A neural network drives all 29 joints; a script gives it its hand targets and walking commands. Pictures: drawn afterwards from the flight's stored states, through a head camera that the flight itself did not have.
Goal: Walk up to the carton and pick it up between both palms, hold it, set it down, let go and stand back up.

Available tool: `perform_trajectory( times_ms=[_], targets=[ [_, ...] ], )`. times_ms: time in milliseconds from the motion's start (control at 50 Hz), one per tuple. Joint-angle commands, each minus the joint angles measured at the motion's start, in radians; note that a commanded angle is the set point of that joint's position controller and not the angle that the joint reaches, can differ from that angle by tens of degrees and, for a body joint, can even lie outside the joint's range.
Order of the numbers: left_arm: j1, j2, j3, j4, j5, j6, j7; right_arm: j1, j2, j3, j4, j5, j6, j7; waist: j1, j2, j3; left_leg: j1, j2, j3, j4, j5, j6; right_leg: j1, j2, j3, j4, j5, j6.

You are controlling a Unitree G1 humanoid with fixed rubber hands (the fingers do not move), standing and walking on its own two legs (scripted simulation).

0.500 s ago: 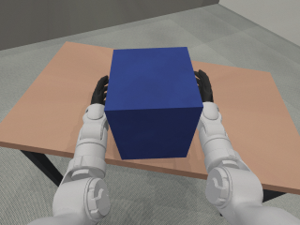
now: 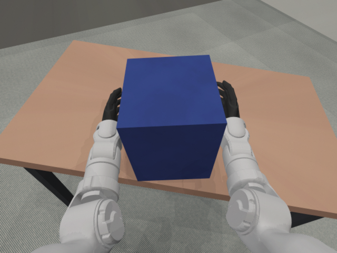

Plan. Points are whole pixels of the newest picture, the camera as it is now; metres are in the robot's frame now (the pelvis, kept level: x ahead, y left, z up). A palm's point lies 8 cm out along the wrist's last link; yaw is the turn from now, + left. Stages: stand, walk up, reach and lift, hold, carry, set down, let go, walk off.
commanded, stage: set down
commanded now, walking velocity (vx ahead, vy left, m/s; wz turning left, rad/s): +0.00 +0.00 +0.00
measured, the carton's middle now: (171, 122) +0.41 +0.00 +0.05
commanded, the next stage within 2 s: none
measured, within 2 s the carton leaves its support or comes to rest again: rests again in 1.88 s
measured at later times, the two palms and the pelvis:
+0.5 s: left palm (114, 121) +0.40 +0.14 +0.05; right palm (229, 117) +0.41 -0.15 +0.08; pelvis +0.00 +0.00 +0.00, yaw -1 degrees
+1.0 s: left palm (115, 123) +0.40 +0.14 +0.05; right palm (231, 119) +0.41 -0.15 +0.07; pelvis +0.00 +0.00 +0.00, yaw -1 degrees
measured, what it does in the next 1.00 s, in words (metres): stands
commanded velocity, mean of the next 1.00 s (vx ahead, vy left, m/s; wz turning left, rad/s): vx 0.00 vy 0.00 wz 0.00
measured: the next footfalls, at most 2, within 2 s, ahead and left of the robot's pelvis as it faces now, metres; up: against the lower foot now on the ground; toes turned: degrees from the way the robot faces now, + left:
none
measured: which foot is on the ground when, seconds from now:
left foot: down 0.00-1.00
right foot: down 0.00-1.00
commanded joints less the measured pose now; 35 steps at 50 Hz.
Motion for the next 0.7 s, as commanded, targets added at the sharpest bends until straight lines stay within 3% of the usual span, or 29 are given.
perform_trajectory(
  times_ms=[0, 80, 120, 160, 220, 300, 360, 460, 560, 620, 680],
  targets=[
    [-0.527, -0.480, -0.280, -0.072, -0.005, -0.072, -0.045, -0.439, 0.499, 0.281, 0.030, -0.006, -0.041, 0.120, 0.015, 0.086, -0.481, 0.291, -0.059, 0.058, 0.091, 0.455, -0.010, 0.092, 0.081, -0.097, 0.035, 0.407, 0.007],
    [-0.528, -0.487, -0.323, -0.096, -0.033, -0.109, -0.031, -0.443, 0.498, 0.314, 0.013, -0.005, -0.080, 0.114, 0.016, 0.082, -0.537, 0.275, -0.060, 0.051, 0.118, 0.535, -0.008, 0.084, 0.081, -0.094, 0.055, 0.509, 0.009],
    [-0.513, -0.489, -0.320, -0.085, -0.033, -0.120, -0.027, -0.430, 0.500, 0.315, 0.039, -0.004, -0.086, 0.107, 0.006, 0.068, -0.524, 0.254, -0.058, 0.049, 0.118, 0.504, -0.008, 0.119, 0.080, -0.089, 0.062, 0.547, 0.010],
    [-0.503, -0.461, -0.296, -0.060, -0.023, -0.129, -0.033, -0.421, 0.513, 0.323, 0.045, -0.012, -0.083, 0.101, 0.019, 0.044, -0.525, 0.161, -0.063, 0.061, 0.088, 0.429, 0.013, 0.185, 0.068, -0.072, 0.076, 0.584, 0.020],
    [-0.492, -0.460, -0.295, -0.034, -0.030, -0.143, -0.045, -0.414, 0.522, 0.327, 0.052, -0.028, -0.089, 0.090, 0.009, 0.013, -0.531, 0.093, -0.072, 0.061, 0.069, 0.379, 0.031, 0.256, 0.058, -0.061, 0.108, 0.653, 0.037],
    [-0.453, -0.423, -0.245, 0.019, -0.008, -0.152, -0.059, -0.392, 0.548, 0.343, 0.052, -0.036, -0.082, 0.088, 0.034, -0.012, -0.466, 0.006, -0.080, 0.063, 0.025, 0.280, 0.061, 0.323, 0.044, -0.038, 0.108, 0.648, 0.049],
    [-0.467, -0.434, -0.242, 0.020, -0.003, -0.151, -0.063, -0.380, 0.545, 0.315, 0.066, -0.044, -0.074, 0.089, 0.021, 0.002, -0.438, 0.018, -0.078, 0.069, 0.005, 0.234, 0.055, 0.304, 0.047, -0.050, 0.091, 0.571, 0.043],
    [-0.480, -0.445, -0.234, 0.000, 0.010, -0.154, -0.056, -0.377, 0.528, 0.269, 0.064, -0.068, -0.068, 0.100, 0.009, 0.015, -0.441, 0.136, -0.063, 0.060, 0.032, 0.309, 0.032, 0.189, 0.067, -0.074, 0.051, 0.462, 0.021],
    [-0.451, -0.438, -0.222, 0.012, 0.020, -0.158, -0.047, -0.388, 0.520, 0.273, 0.032, -0.059, -0.082, 0.109, 0.042, 0.029, -0.455, 0.141, -0.063, 0.062, 0.047, 0.328, 0.033, 0.165, 0.065, -0.069, 0.046, 0.418, 0.015],
    [-0.440, -0.425, -0.199, 0.016, 0.038, -0.148, -0.050, -0.373, 0.507, 0.249, 0.049, -0.071, -0.072, 0.113, 0.040, 0.031, -0.410, 0.143, -0.062, 0.075, 0.031, 0.289, 0.036, 0.160, 0.066, -0.069, 0.034, 0.356, 0.013],
    [-0.460, -0.446, -0.231, -0.029, 0.026, -0.150, -0.040, -0.376, 0.495, 0.244, 0.039, -0.068, -0.076, 0.125, 0.034, 0.065, -0.440, 0.202, -0.056, 0.072, 0.050, 0.349, 0.023, 0.078, 0.070, -0.079, 0.024, 0.321, 0.000]
  ],
)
